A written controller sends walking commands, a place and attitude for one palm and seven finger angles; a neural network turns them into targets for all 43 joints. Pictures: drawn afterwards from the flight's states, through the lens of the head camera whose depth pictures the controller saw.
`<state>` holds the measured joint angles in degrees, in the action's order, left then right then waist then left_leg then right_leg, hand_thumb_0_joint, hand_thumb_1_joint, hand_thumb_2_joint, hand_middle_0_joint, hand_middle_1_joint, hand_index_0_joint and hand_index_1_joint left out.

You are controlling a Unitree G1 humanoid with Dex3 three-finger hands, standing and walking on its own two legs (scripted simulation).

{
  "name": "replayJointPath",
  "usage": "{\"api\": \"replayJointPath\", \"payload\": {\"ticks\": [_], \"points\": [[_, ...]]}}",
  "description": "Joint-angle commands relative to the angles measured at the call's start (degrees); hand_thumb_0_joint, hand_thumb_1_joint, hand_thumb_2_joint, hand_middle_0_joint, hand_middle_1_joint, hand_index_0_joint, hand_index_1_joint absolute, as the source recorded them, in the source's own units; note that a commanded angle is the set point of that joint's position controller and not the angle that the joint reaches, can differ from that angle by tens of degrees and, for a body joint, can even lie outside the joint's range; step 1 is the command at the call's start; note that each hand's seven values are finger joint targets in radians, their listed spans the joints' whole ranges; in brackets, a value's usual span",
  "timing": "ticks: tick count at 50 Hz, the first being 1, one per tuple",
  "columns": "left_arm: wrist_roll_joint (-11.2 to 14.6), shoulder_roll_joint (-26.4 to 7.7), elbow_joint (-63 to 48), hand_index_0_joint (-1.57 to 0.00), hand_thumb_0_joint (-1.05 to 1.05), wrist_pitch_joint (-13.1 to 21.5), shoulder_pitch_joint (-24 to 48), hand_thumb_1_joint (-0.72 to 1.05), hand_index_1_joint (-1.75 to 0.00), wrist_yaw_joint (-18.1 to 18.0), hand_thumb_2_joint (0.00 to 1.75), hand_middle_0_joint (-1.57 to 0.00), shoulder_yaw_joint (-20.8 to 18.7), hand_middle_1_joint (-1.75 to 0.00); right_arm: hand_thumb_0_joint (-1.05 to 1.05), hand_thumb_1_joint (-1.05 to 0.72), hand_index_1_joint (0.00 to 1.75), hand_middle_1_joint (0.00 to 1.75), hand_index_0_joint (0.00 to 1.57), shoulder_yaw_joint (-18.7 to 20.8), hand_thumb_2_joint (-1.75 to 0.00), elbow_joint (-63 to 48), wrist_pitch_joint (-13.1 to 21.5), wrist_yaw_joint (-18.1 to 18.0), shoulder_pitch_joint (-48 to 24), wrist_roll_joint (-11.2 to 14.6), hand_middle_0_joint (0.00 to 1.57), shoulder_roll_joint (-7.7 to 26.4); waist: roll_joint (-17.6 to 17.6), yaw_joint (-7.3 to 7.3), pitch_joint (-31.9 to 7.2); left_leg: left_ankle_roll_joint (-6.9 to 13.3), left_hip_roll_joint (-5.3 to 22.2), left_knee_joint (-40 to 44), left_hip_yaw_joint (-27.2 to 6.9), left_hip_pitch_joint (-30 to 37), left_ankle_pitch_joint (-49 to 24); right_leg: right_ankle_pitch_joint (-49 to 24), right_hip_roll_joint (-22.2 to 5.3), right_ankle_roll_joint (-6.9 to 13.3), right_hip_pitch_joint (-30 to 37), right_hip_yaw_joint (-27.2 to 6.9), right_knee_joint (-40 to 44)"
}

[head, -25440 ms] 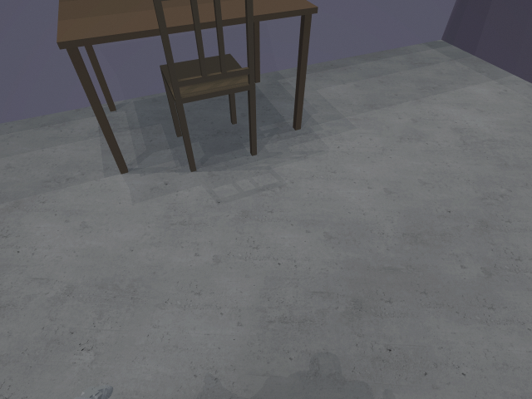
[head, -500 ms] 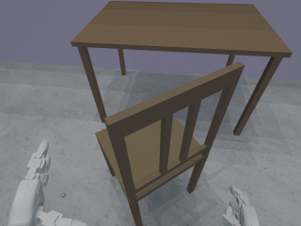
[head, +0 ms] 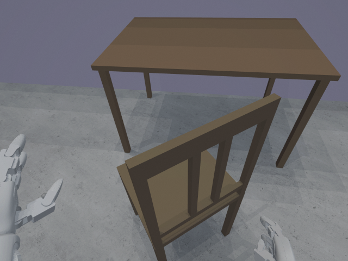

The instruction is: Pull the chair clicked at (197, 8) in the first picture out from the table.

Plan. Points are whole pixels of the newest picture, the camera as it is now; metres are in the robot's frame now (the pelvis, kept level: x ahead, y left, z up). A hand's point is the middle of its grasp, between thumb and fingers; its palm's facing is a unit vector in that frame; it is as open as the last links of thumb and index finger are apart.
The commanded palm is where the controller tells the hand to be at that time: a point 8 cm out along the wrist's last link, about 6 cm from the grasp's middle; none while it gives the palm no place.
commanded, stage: draw the hand back to the body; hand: left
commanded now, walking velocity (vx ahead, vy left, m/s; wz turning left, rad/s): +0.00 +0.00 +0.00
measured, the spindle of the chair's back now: (193, 187) +0.34 +0.00 -0.06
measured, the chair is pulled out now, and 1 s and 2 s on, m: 0.53 0.53 0.53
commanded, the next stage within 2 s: step back with the hand held close in 0.46 s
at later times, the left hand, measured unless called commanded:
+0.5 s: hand (39, 183) +0.19 +0.26 +0.17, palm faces +0.48 -0.78 -0.40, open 7.4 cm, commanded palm +0.14 +0.30 +0.18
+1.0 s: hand (22, 204) +0.16 +0.27 +0.16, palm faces +0.38 -0.78 -0.50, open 7.4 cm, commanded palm +0.10 +0.31 +0.18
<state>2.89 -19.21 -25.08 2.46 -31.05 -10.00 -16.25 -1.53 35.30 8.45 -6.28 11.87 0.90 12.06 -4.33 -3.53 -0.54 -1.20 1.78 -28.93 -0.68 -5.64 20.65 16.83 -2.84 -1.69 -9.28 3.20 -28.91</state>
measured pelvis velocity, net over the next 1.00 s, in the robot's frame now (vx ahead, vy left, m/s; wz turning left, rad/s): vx -0.05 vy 0.01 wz -0.04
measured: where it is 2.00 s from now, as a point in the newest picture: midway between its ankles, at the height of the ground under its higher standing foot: outside the picture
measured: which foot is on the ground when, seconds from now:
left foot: down 0.00-1.00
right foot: down 0.00-1.00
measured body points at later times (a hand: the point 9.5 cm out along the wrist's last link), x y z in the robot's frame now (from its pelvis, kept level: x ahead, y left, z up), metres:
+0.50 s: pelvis +0.00 +0.00 +0.01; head -0.01 -0.02 +0.45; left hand +0.16 +0.30 +0.19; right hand +0.18 -0.23 -0.08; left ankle -0.05 +0.13 -0.73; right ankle -0.01 -0.14 -0.73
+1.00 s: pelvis -0.05 +0.01 +0.00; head -0.03 +0.01 +0.45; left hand +0.13 +0.31 +0.19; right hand +0.12 -0.23 -0.08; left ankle -0.05 +0.13 -0.73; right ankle -0.01 -0.14 -0.73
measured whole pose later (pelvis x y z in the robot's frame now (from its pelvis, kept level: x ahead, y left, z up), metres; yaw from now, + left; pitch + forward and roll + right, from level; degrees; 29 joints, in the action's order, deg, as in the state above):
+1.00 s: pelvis -0.05 +0.01 +0.00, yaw -2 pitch +0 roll +0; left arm 2.8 -23.7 -29.6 7.7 -33.9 -9.3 -23.4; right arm 0.6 33.4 1.2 -5.3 10.1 0.3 11.7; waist -0.6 -0.4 2.4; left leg 0.0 0.9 -28.1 1.8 -12.0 15.7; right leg 9.9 -3.5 -2.8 -15.6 0.6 -26.0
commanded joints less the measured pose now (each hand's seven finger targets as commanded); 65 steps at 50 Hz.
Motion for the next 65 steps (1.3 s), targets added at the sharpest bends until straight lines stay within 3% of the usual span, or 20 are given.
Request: {"api": "replayJointPath", "payload": {"ticks": [1, 4, 9, 13, 17, 21, 25, 29, 30, 32, 35, 39, 42, 43, 48, 52, 56, 61, 63, 65], "points": [[-0.07, -11.84, -12.09, -0.19, 0.0, 4.47, 6.04, 0.79, -0.28, -0.97, 0.85, -0.19, -10.55, -0.28, 0.0, -0.9, 0.3, 0.3, 0.2, 2.67, -0.9, -8.59, 3.1, 0.08, -7.05, -0.15, 0.2, 5.6, 0.7, 0.17, -3.02, 1.08, 0.59, 5.59, 1.2, -1.13, -22.64, -19.65, 0.23, 2.82, 5.56, 0.08, 3.97], [0.12, -12.4, -11.69, -0.2, 0.0, 4.77, 9.01, 0.9, -0.3, -0.84, 0.9, -0.2, -11.69, -0.3, 0.0, -0.9, 0.3, 0.3, 0.2, 2.67, -0.9, -7.99, 2.93, 0.24, -7.34, -0.2, 0.2, 5.84, -0.14, 0.29, -2.87, 1.16, 0.48, 6.11, 1.49, -0.19, -23.24, -20.31, 0.27, 2.75, 6.2, -0.11, 4.72], [0.51, -7.81, -5.09, -0.2, 0.0, 4.12, 4.1, 0.9, -0.3, 0.41, 0.9, -0.2, -8.4, -0.3, 0.0, -0.9, 0.3, 0.3, 0.2, 3.42, -0.9, -7.52, 1.37, 1.07, -7.59, -0.09, 0.2, 6.15, 3.63, 0.33, -0.91, 1.51, 0.8, 6.79, 2.02, -0.71, -23.68, -20.91, 0.35, 2.38, 5.98, 0.14, 5.57], [0.22, -11.69, -9.53, -0.2, 0.0, 4.92, 7.43, 0.9, -0.3, 0.29, 0.9, -0.2, -10.75, -0.3, 0.0, -0.9, 0.3, 0.3, 0.2, 3.64, -0.9, -8.07, 1.2, 0.93, -8.48, -0.23, 0.2, 6.46, 1.1, 0.02, -3.3, 1.54, 0.55, 7.04, 1.98, 0.41, -22.86, -20.45, 0.2, 2.5, 7.23, -0.27, 5.86], [0.04, -12.53, -13.18, -0.2, 0.0, 5.4, 6.8, 0.9, -0.3, -0.13, 0.9, -0.2, -11.42, -0.3, 0.0, -0.9, 0.3, 0.3, 0.2, 3.55, -0.9, -8.28, 2.07, 0.8, -8.14, -0.32, 0.2, 5.94, -0.33, -0.19, -6.4, 1.5, 0.39, 6.69, 2.14, 2.16, -25.42, -22.54, 0.21, 2.57, 8.53, -0.44, 5.49], [0.06, -11.56, -12.04, -0.2, 0.0, 4.96, 7.16, 0.9, -0.3, -0.29, 0.9, -0.2, -10.84, -0.3, 0.0, -0.9, 0.3, 0.3, 0.2, 3.37, -0.9, -7.8, 2.31, 0.71, -7.85, -0.27, 0.2, 5.89, -1.1, 0.27, -3.63, 1.2, 0.51, 7.07, 2.21, 1.63, -24.8, -21.77, 0.46, 2.62, 7.37, -0.27, 5.99], [0.24, -10.05, -8.03, -0.2, 0.0, 4.5, 7.21, 0.9, -0.3, 0.12, 0.9, -0.2, -9.87, -0.3, 0.0, -0.9, 0.3, 0.3, 0.2, 3.51, -0.9, -7.46, 1.7, 0.78, -7.83, -0.12, 0.2, 6.17, 2.19, 0.62, -0.03, 1.3, 0.8, 7.82, 2.14, 0.22, -22.24, -19.35, 0.73, 2.53, 5.83, -0.03, 6.7], [0.13, -9.15, -8.82, -0.2, 0.0, 4.73, 10.92, 0.9, -0.3, 0.72, 0.9, -0.2, -7.9, -0.3, 0.0, -0.9, 0.3, 0.3, 0.2, 3.29, -0.9, -7.76, 1.53, 1.07, -8.23, -0.2, 0.2, 6.55, 1.3, 0.84, -0.63, 1.46, 0.5, 8.37, 2.02, 0.24, -20.93, -17.84, 0.62, 2.52, 6.04, -0.29, 6.94], [0.7, -18.83, -13.79, -0.2, 0.0, 7.98, 18.74, 0.9, -0.3, 0.43, 0.9, -0.2, -16.99, -0.3, 0.0, -0.9, 0.3, 0.3, 0.2, 3.71, -0.9, -8.97, 0.35, 1.21, -7.8, 0.15, 0.2, 7.49, 1.8, 2.41, 4.4, 2.37, 2.42, 6.69, 2.01, -3.67, -16.82, -22.45, -2.2, 2.55, 0.54, -5.48, 9.5], [0.06, -12.42, -7.52, -0.2, 0.0, 8.09, 9.2, 0.9, -0.3, 1.07, 0.9, -0.2, -12.61, -0.3, 0.0, -0.9, 0.3, 0.3, 0.2, 3.67, -0.9, -8.44, -0.8, 1.44, -7.83, -0.33, 0.2, 6.69, 4.27, 2.83, 2.08, 2.23, 2.14, 6.03, 1.37, -3.18, -16.87, -25.68, -3.25, 2.83, 2.05, -5.52, 8.62], [-0.38, -10.79, -9.65, -0.2, 0.0, 8.44, 3.05, 0.9, -0.3, 1.09, 0.9, -0.2, -11.75, -0.3, 0.0, -0.9, 0.3, 0.3, 0.2, 3.78, -0.9, -9.67, -2.38, 1.76, -8.06, -0.74, 0.2, 7.03, 1.04, 2.78, -3.54, 2.05, 3.06, 6.08, 1.3, -2.24, -24.38, -29.28, -3.19, 2.48, 4.86, -3.96, 5.7], [-0.57, -11.84, -13.3, -0.2, 0.0, 8.48, -2.31, 0.9, -0.3, 0.49, 0.9, -0.2, -13.33, -0.3, 0.0, -0.9, 0.3, 0.3, 0.2, 4.02, -0.9, -11.06, -3.92, 1.85, -8.61, -0.94, 0.2, 6.59, 0.6, 2.73, -9.61, 1.84, 4.12, 5.5, 0.76, -2.09, -31.12, -30.64, -2.82, 1.91, 6.78, -3.0, 3.38], [-0.46, -13.85, -15.78, -0.2, 0.0, 8.79, -2.94, 0.9, -0.3, -0.06, 0.9, -0.2, -15.25, -0.3, 0.0, -0.9, 0.3, 0.3, 0.2, 4.61, -0.9, -11.65, -4.53, 1.42, -8.47, -0.7, 0.2, 6.4, 3.2, 2.8, -10.79, 1.69, 4.41, 4.81, 0.48, -3.68, -30.09, -31.11, -2.74, 1.66, 6.24, -3.19, 2.4], [-0.38, -15.1, -15.93, -0.2, 0.0, 8.91, -3.33, 0.9, -0.3, -0.34, 0.9, -0.2, -16.52, -0.3, 0.0, -0.9, 0.3, 0.3, 0.2, 4.65, -0.9, -11.65, -4.55, 1.09, -8.94, -0.69, 0.2, 6.24, 1.19, 2.72, -10.8, 1.76, 4.42, 5.38, 0.12, -4.57, -29.65, -30.67, -2.92, 1.62, 6.44, -3.11, 1.91], [-0.26, -14.09, -15.63, -0.2, 0.0, 9.07, -2.56, 0.9, -0.3, -0.82, 0.9, -0.2, -15.91, -0.3, 0.0, -0.9, 0.3, 0.3, 0.2, 4.71, -0.9, -11.4, -3.88, 0.53, -8.15, -0.6, 0.2, 6.34, -1.98, 2.72, -7.62, 2.26, 5.46, 7.45, -1.32, -10.63, -23.07, -22.48, -1.57, 1.11, 4.95, -2.46, 0.29], [-0.63, -11.95, -13.87, -0.2, 0.0, 8.69, -0.43, 0.9, -0.3, -0.92, 0.9, -0.2, -13.75, -0.3, 0.0, -0.9, 0.3, 0.3, 0.2, 4.6, -0.9, -11.09, -3.12, 0.55, -6.94, -0.56, 0.2, 6.73, -1.76, 3.07, -3.23, 2.75, 5.37, 8.53, -1.37, -17.71, -9.49, -15.29, -1.03, 1.05, 3.57, -3.62, 0.54], [-1.28, -12.03, -12.67, -0.2, 0.0, 8.72, 2.14, 0.9, -0.3, -1.24, 0.9, -0.2, -12.99, -0.3, 0.0, -0.9, 0.3, 0.3, 0.2, 4.48, -0.9, -10.88, -2.44, 0.56, -6.03, -0.61, 0.2, 6.64, 3.72, 3.47, -0.03, 2.59, 2.55, 6.22, -0.52, -20.34, 5.05, -3.29, -2.4, 1.66, -1.49, -7.59, 7.32], [-1.85, -13.86, -14.61, -0.2, 0.0, 9.22, 4.5, 0.9, -0.3, -2.03, 0.9, -0.2, -13.5, -0.3, 0.0, -0.9, 0.3, 0.3, 0.2, 4.03, -0.9, -10.68, -1.91, 0.51, -5.33, -0.8, 0.2, 6.53, 7.63, 3.77, -0.3, 2.19, 0.65, 0.43, 0.28, -15.15, 7.04, 13.49, -4.66, 2.69, -11.46, -9.33, 14.39], [-1.92, -15.22, -16.27, -0.2, 0.0, 9.64, 3.98, 0.9, -0.3, -2.46, 0.9, -0.2, -14.69, -0.3, 0.0, -0.9, 0.3, 0.3, 0.2, 3.96, -0.9, -10.55, -1.74, 0.28, -5.43, -0.88, 0.2, 6.95, 3.56, 3.81, -1.99, 2.37, 1.36, 2.56, -1.04, -15.17, 6.8, 12.49, -4.0, 2.56, -10.37, -7.59, 12.67], [-1.88, -14.83, -18.11, -0.2, 0.0, 10.03, 3.06, 0.9, -0.3, -2.57, 0.9, -0.2, -15.12, -0.3, 0.0, -0.9, 0.3, 0.3, 0.2, 3.96, -0.9, -11.18, -1.43, 0.25, -5.32, -0.76, 0.2, 7.25, -1.37, 3.79, -2.83, 3.07, 3.09, 8.15, -3.25, -20.33, 8.86, 8.46, -1.03, 1.28, -4.6, -5.26, 7.54]]}}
